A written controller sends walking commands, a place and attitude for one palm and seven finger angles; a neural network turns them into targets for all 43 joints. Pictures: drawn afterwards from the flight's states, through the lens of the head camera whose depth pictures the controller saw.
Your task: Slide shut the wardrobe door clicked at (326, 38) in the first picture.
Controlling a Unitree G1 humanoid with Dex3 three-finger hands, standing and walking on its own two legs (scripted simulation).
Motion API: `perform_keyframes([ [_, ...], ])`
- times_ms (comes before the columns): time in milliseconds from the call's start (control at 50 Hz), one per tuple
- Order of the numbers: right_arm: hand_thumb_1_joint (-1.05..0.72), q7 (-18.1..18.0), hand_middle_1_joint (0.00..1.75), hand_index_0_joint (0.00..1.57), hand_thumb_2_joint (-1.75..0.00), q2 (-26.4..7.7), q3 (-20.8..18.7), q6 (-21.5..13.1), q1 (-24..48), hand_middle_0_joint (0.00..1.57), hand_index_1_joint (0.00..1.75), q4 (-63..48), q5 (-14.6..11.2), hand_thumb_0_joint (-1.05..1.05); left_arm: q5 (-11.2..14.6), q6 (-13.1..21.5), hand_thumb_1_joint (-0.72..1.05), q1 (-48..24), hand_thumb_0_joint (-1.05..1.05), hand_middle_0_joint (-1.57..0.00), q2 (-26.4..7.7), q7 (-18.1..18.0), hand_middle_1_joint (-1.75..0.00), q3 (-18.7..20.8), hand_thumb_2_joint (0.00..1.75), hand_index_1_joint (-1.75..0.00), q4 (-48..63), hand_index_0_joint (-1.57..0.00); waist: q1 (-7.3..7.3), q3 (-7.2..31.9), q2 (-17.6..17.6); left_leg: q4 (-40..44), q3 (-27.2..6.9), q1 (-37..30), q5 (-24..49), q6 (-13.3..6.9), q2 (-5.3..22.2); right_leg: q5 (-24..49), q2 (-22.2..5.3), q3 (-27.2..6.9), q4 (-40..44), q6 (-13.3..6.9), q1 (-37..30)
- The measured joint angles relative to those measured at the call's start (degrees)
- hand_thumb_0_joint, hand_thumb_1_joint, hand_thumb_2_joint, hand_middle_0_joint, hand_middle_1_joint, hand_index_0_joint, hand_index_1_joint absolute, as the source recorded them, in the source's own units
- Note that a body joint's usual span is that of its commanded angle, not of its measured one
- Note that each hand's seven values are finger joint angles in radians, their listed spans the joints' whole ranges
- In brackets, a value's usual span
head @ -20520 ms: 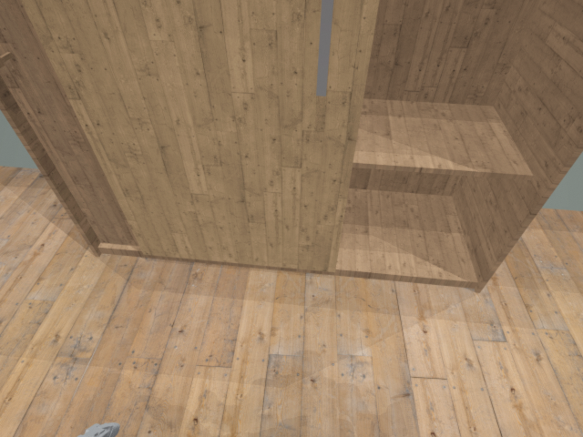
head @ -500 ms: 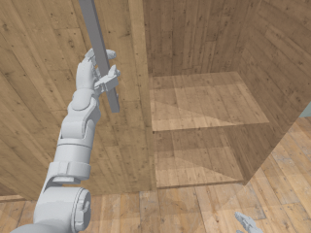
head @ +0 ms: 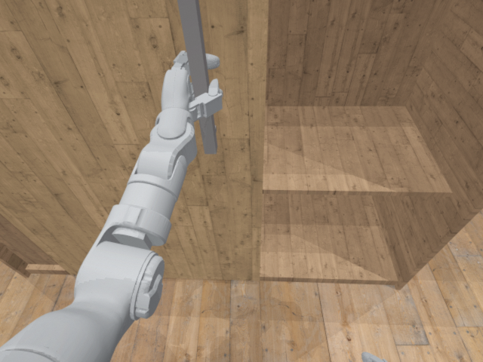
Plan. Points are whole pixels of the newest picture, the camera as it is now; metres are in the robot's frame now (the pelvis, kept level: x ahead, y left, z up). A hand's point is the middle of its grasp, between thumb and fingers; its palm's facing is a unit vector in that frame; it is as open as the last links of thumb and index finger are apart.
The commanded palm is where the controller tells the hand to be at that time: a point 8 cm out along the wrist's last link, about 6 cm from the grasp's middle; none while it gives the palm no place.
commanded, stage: tug the door sideways, standing still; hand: left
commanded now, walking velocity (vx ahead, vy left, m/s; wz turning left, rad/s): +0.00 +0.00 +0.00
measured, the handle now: (202, 73) +0.51 +0.09 +0.23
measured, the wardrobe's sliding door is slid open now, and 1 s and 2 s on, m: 0.57 0.51 0.28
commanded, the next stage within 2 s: step sideways, sliding the door along in 0.28 s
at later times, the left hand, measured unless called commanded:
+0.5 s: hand (233, 100) +0.46 +0.04 +0.21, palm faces -0.04 -0.99 -0.10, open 6.1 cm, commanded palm +0.45 +0.07 +0.21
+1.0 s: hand (250, 100) +0.47 +0.01 +0.21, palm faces +0.05 -1.00 -0.06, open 6.0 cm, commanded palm +0.46 +0.01 +0.20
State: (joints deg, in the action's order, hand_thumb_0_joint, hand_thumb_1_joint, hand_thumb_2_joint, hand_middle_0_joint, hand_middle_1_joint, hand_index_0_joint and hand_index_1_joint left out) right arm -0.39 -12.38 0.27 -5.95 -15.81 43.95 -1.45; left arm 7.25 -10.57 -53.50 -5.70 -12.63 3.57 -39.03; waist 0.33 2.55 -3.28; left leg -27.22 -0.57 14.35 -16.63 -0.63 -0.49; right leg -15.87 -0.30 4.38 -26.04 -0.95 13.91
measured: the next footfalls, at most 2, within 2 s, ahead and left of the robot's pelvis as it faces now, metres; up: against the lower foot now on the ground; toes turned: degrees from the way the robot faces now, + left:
left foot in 0.98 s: +0.06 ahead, +0.05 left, +0.00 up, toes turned +9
right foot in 1.28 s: +0.17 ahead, -0.37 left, +0.00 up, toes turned +2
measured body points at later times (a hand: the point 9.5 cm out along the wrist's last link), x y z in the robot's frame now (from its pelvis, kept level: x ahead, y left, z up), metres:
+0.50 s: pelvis -0.02 +0.01 -0.01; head +0.01 -0.01 +0.44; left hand +0.46 +0.09 +0.22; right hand +0.05 -0.23 -0.14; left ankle -0.03 +0.11 -0.74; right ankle -0.03 -0.11 -0.74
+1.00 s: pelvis +0.00 -0.09 -0.02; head +0.09 -0.09 +0.42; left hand +0.46 +0.07 +0.21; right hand +0.17 -0.34 -0.14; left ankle +0.02 +0.05 -0.74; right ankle +0.00 -0.12 -0.73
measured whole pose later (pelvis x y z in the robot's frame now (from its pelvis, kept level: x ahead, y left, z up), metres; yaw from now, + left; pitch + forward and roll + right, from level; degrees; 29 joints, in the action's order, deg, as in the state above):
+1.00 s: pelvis +0.00 -0.09 -0.02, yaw +2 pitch -1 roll +2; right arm -3.3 -14.3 -2.4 -4.1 -7.7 39.2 -2.0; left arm 6.4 6.3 -55.3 -10.9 -5.7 1.9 -31.2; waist 2.1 -13.4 1.1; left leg -32.1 7.0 15.7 -12.7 -0.1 2.6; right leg -21.0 2.4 6.3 -43.4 -4.3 18.6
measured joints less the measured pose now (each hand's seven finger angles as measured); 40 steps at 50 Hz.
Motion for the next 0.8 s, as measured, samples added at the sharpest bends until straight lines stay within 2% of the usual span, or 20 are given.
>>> perform_keyframes([
  [400,-0.91,1.2,0.30,0.20,-0.90,-0.3,-0.7,-5.9,-3.5,0.20,0.30,4.3,0.6,0.01,0.6,6.8,0.76,-7.3,0.00,-0.36,1.6,-3.4,-1.40,-2.5,0.78,-1.40,-12.0,-0.26,-1.37,0.2,0.4,-1.8,1.0,3.5,0.6,-0.7,-0.7,0.9,-0.8,-1.0,-1.9,0.8,3.8],
  [440,-0.91,0.8,0.30,0.20,-0.90,-0.4,-0.2,-5.0,-2.5,0.20,0.30,3.6,1.0,0.01,-1.1,8.7,0.74,-6.5,0.00,-0.37,0.1,0.2,-1.40,-0.7,0.78,-1.40,-11.8,-0.27,-1.66,-0.3,0.3,-2.0,1.9,3.4,0.4,-0.9,-0.4,0.9,-0.5,-1.9,-2.4,0.9,4.2],
  [480,-0.91,-0.1,0.30,0.20,-0.90,-0.3,-0.2,-4.1,-1.4,0.20,0.30,2.3,0.9,0.01,-1.8,11.5,0.70,-5.5,-0.02,-0.38,-2.3,3.2,-1.40,-0.2,0.78,-1.40,-11.4,-0.29,-2.26,-1.6,0.4,-2.6,3.0,3.1,-0.1,-1.1,0.0,0.7,-0.1,-3.0,-3.5,1.0,4.6],
  [540,-0.91,-1.6,0.30,0.21,-0.90,-0.2,-0.5,-3.2,-0.7,0.20,0.30,-0.3,0.5,0.01,-1.6,14.3,0.67,-4.4,-0.05,-0.41,-5.2,6.0,-1.40,-0.1,0.78,-1.40,-9.9,-0.30,-2.77,-3.5,0.9,-4.6,4.4,3.0,-1.3,-1.0,0.1,-1.1,-0.1,-4.2,-7.8,0.7,6.0],
  [620,-0.91,-2.7,0.30,0.20,-0.90,0.4,-0.6,-1.5,-0.3,0.20,0.30,-1.6,0.2,0.01,-0.9,15.9,0.65,-3.0,-0.07,-0.43,-7.6,7.9,-1.40,0.1,0.79,-1.40,-6.9,-0.29,-2.49,-6.5,1.4,-6.9,4.9,1.5,-3.1,-0.5,0.5,-8.3,0.6,-4.5,-16.5,-0.3,7.8],
  [680,-0.91,-2.9,0.30,0.20,-0.90,0.5,-0.1,0.2,-0.3,0.20,0.30,-1.6,0.0,0.01,-0.8,16.4,0.64,-2.3,-0.09,-0.44,-8.1,8.6,-1.40,0.4,0.81,-1.40,-4.8,-0.29,-1.79,-8.8,0.9,-8.3,3.8,0.3,-4.2,0.9,1.6,-8.7,1.1,-4.0,-15.1,-1.1,6.7],
  [720,-0.91,-2.8,0.30,0.20,-0.90,0.2,0.2,1.3,-0.1,0.20,0.30,-1.5,-0.3,0.01,-1.0,16.6,0.63,-2.0,-0.09,-0.44,-8.3,8.9,-1.40,0.9,0.82,-1.40,-3.6,-0.29,-1.59,-10.3,-0.3,-10.9,2.2,0.0,-5.8,2.0,3.0,-1.4,2.0,-2.0,-11.9,-1.9,4.5],
  [760,-0.91,-2.9,0.30,0.20,-0.90,-0.1,-0.1,2.6,0.8,0.20,0.30,-0.6,-0.6,0.01,-1.6,16.5,0.63,-1.7,-0.10,-0.45,-7.9,9.1,-1.40,1.6,0.83,-1.40,-2.7,-0.29,-2.33,-11.6,-1.5,-17.0,1.0,2.0,-6.1,1.2,4.3,-1.9,3.0,0.5,-11.0,-3.4,2.3],
  [800,-0.91,-3.1,0.30,0.20,-0.90,0.0,-0.7,3.2,1.9,0.20,0.30,0.5,-0.9,0.01,-2.3,16.6,0.63,-1.7,-0.09,-0.45,-7.2,9.7,-1.40,1.8,0.84,-1.40,-2.1,-0.29,-1.87,-12.4,-0.3,-27.1,0.4,5.4,-9.6,0.5,2.7,-3.1,2.6,1.4,-9.7,-4.6,0.8],
])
